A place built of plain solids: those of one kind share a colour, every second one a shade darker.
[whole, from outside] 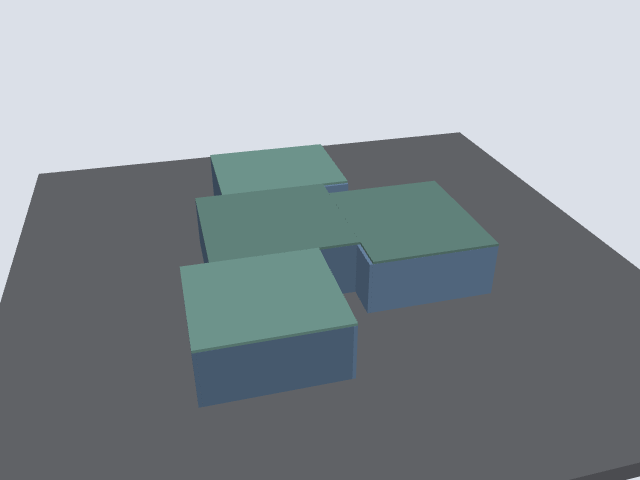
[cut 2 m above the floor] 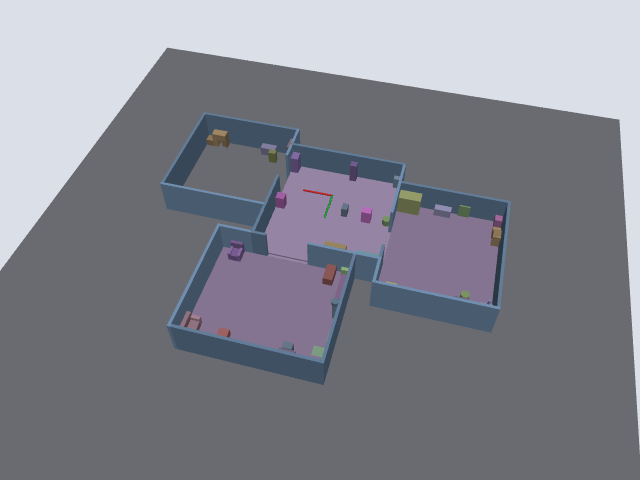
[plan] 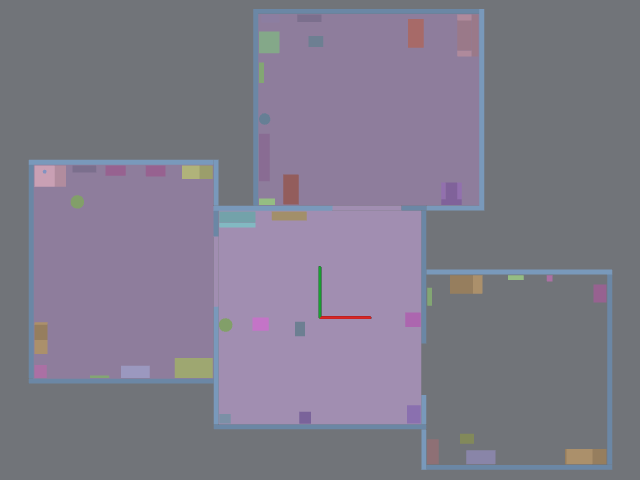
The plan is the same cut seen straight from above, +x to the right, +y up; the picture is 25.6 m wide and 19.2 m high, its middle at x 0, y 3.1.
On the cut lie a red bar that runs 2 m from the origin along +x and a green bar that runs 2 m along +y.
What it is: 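One storey of an old house, long lived in; a hub and three side rooms behind broad openings; a side room's floor lies below the hub's by a bare drop, by one riser or not at all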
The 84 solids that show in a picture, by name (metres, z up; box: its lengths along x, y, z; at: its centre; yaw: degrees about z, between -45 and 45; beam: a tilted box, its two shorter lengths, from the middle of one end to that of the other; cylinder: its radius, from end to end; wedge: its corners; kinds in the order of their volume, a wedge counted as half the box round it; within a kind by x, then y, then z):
{
 "floor_1": {"box": [7.19, 8.56, 0.57], "at": [-7.85, 1.83, 0.23]},
 "floor_2": {"box": [0.2, 2.81, 0.57], "at": [-4.16, 1.83, 0.23]},
 "floor_3": {"box": [8.11, 8.55, 0.57], "at": [0.0, 0.0, 0.23]},
 "floor_4": {"box": [2.76, 0.2, 0.47], "at": [1.88, 4.37, 0.18]},
 "floor_5": {"box": [8.84, 7.67, 0.47], "at": [1.95, 8.31, 0.18]},
 "wall_1": {"box": [0.2, 8.56, 3.44], "at": [-11.55, 1.83, 1.67]},
 "wall_2": {"box": [7.39, 0.2, 3.44], "at": [-7.95, -2.55, 1.67]},
 "wall_3": {"box": [7.39, 0.2, 3.44], "at": [-7.95, 6.21, 1.67]},
 "wall_4": {"box": [0.2, 4.7, 3.44], "at": [-4.16, -1.92, 1.67]},
 "wall_5": {"box": [0.2, 1.03, 3.44], "at": [-4.16, 3.76, 1.67]},
 "wall_6": {"box": [0.2, 1.84, 3.44], "at": [-4.16, 5.39, 1.67]},
 "wall_7": {"box": [0.2, 7.87, 3.44], "at": [-2.57, 8.41, 1.67]},
 "wall_8": {"box": [4.76, 0.2, 3.44], "at": [-1.88, 4.37, 1.67]},
 "wall_9": {"box": [8.51, 0.2, 3.44], "at": [0.0, -4.37, 1.67]},
 "wall_10": {"box": [8.84, 0.2, 3.44], "at": [1.95, 12.25, 1.67]},
 "wall_11": {"box": [1.0, 0.2, 3.44], "at": [3.76, 4.37, 1.67]},
 "wall_12": {"box": [0.2, 1.62, 3.44], "at": [4.16, -5.29, 1.67]},
 "wall_13": {"box": [0.2, 1.18, 3.44], "at": [4.16, -3.69, 1.67]},
 "wall_14": {"box": [0.2, 5.32, 3.44], "at": [4.16, 1.61, 1.67]},
 "wall_15": {"box": [2.32, 0.2, 3.44], "at": [5.42, 4.37, 1.67]},
 "wall_16": {"box": [0.2, 7.87, 3.44], "at": [6.47, 8.41, 1.67]},
 "wall_17": {"box": [7.43, 0.2, 3.44], "at": [7.97, -6.0, 1.67]},
 "wall_18": {"box": [7.43, 0.2, 3.44], "at": [7.97, 1.82, 1.67]},
 "wall_19": {"box": [0.2, 7.62, 3.44], "at": [11.59, -2.09, 1.67]},
 "roof_1": {"box": [7.39, 8.96, 0.16], "at": [-7.95, 1.83, 3.47]},
 "roof_2": {"box": [8.51, 8.95, 0.16], "at": [0.0, 0.0, 3.47]},
 "roof_3": {"box": [9.24, 7.87, 0.16], "at": [1.95, 8.41, 3.47]},
 "roof_4": {"box": [7.43, 8.02, 0.16], "at": [7.97, -2.09, 3.47]},
 "desk_1": {"box": [0.52, 0.56, 0.52], "at": [-11.16, -1.18, 0.78]},
 "desk_2": {"box": [0.52, 0.61, 0.2], "at": [-11.16, -0.59, 1.31]},
 "desk_3": {"box": [0.52, 0.1, 0.89], "at": [-11.16, -0.24, 0.97]},
 "desk_4": {"box": [0.91, 0.75, 0.48], "at": [5.66, 1.32, 0.96]},
 "desk_5": {"box": [0.39, 0.75, 1.25], "at": [6.31, 1.32, 0.57]},
 "desk_6": {"box": [0.06, 0.61, 1.26], "at": [9.83, -5.56, 0.58]},
 "desk_7": {"box": [1.04, 0.61, 0.5], "at": [10.38, -5.56, 0.96]},
 "desk_8": {"box": [0.4, 0.61, 0.75], "at": [10.7, -5.56, 0.33]},
 "desk_9": {"box": [0.56, 0.61, 0.57], "at": [11.18, -5.56, 0.23]},
 "workbench_1": {"box": [1.52, 0.8, 1.39], "at": [-5.05, -2.02, 1.21]},
 "bookcase_1": {"box": [0.95, 0.28, 1.72], "at": [-9.43, 5.94, 1.38]},
 "bookcase_2": {"box": [0.72, 0.32, 1.72], "at": [-1.98, 11.96, 1.28]},
 "bookcase_3": {"box": [0.98, 0.3, 1.75], "at": [-0.42, 11.97, 1.29]},
 "piano_hifi_1": {"box": [1.45, 0.18, 0.79], "at": [-3.3, 3.69, 0.91]},
 "piano_hifi_2": {"box": [1.45, 0.46, 1.59], "at": [-3.3, 4.02, 1.31]},
 "tall_odds_1": {"box": [0.49, 0.52, 0.7], "at": [-11.17, -2.16, 0.87]},
 "tall_odds_2": {"box": [0.81, 0.42, 0.74], "at": [-8.17, 5.88, 0.89]},
 "tall_odds_3": {"box": [0.79, 0.45, 0.76], "at": [-6.57, 5.86, 0.9]},
 "tall_odds_4": {"box": [0.24, 0.26, 1.48], "at": [9.18, 1.56, 0.69]},
 "tall_odds_5": {"box": [0.52, 0.73, 0.87], "at": [11.2, 0.96, 0.38]},
 "coat_rack_1": {"box": [1.4, 0.37, 1.98], "at": [-1.23, 4.06, 1.51]},
 "sofa_1": {"box": [0.58, 0.24, 0.68], "at": [5.78, 10.55, 0.75]},
 "sofa_2": {"box": [0.58, 1.44, 0.46], "at": [5.78, 11.4, 0.65]},
 "sofa_3": {"box": [0.58, 0.24, 0.21], "at": [5.78, 12.0, 0.98]},
 "sofa_4": {"box": [0.28, 1.68, 0.95], "at": [6.21, 11.28, 0.89]},
 "sideboard_1": {"box": [0.43, 1.9, 1.12], "at": [-2.23, 6.4, 0.97]},
 "pet_corner_1": {"box": [0.48, 0.48, 1.47], "at": [-0.59, -4.01, 1.26]},
 "pet_corner_2": {"box": [0.55, 0.74, 1.36], "at": [3.75, -3.88, 1.2]},
 "coffee_table_1": {"box": [0.62, 1.21, 0.6], "at": [-1.16, 5.12, 0.72]},
 "coffee_table_2": {"box": [0.63, 1.15, 0.57], "at": [3.83, 11.36, 0.7]},
 "stove_1": {"box": [0.81, 0.86, 0.18], "at": [-11.01, 5.66, 1.27]},
 "stove_2": {"box": [1.27, 0.86, 0.66], "at": [-10.79, 5.66, 0.85]},
 "trunk_1": {"box": [1.15, 0.49, 0.62], "at": [-7.38, -2.17, 0.83]},
 "trunk_2": {"box": [1.17, 0.56, 0.72], "at": [6.43, -5.59, 0.31]},
 "metal_shelving_1": {"box": [0.46, 0.99, 1.67], "at": [4.51, -5.37, 0.79]},
 "carton_stack_1": {"box": [0.7, 0.55, 0.54], "at": [-5.17, 5.81, 1.59]},
 "carton_stack_2": {"box": [1.23, 0.55, 0.8], "at": [-4.9, 5.81, 0.92]},
 "highchair_pram_1": {"box": [0.65, 0.53, 1.0], "at": [-2.38, -0.27, 1.02]},
 "highchair_pram_2": {"box": [0.62, 0.59, 0.98], "at": [3.72, -0.09, 1.01]},
 "side_table_1": {"box": [0.46, 0.39, 0.86], "at": [-3.8, -4.05, 0.95]},
 "side_table_2": {"box": [0.4, 0.59, 0.74], "at": [-0.8, -0.46, 0.89]},
 "side_table_3": {"box": [0.59, 0.44, 0.78], "at": [-0.16, 11.04, 0.81]},
 "radiator_1": {"box": [0.77, 0.1, 0.99], "at": [-8.81, -2.37, 1.01]},
 "radiator_2": {"box": [0.2, 0.83, 0.7], "at": [-2.34, 9.79, 0.77]},
 "radiator_3": {"box": [0.64, 0.26, 0.6], "at": [-2.12, 4.63, 0.72]},
 "radiator_4": {"box": [0.2, 0.73, 0.91], "at": [4.38, 0.83, 0.4]},
 "radiator_5": {"box": [0.64, 0.19, 0.74], "at": [7.83, 1.6, 0.32]},
 "armchair_1": {"box": [0.18, 0.68, 0.61], "at": [4.94, 5.06, 0.72]},
 "armchair_2": {"box": [0.82, 0.22, 0.96], "at": [5.26, 4.61, 0.9]},
 "armchair_3": {"box": [0.64, 0.68, 0.48], "at": [5.35, 5.06, 0.66]},
 "armchair_4": {"box": [0.18, 0.68, 0.12], "at": [5.58, 5.06, 0.96]},
 "stool_pouffe_1": {"box": [0.83, 0.88, 0.63], "at": [-2.03, 11.01, 0.73]},
 "stool_pouffe_round_1": {"cylinder": 0.27, "from": [-9.71, 4.62, 0.52], "to": [-9.71, 4.62, 1.04]},
 "stool_pouffe_round_2": {"cylinder": 0.27, "from": [-3.77, -0.3, 0.52], "to": [-3.77, -0.3, 1.0]},
 "crate_stack_1": {"box": [0.56, 0.4, 0.99], "at": [5.88, -4.85, 0.44]},
 "floor_lamp_round_1": {"cylinder": 0.23, "from": [-2.21, 7.94, 1.81], "to": [-2.21, 7.94, 2.13]}
}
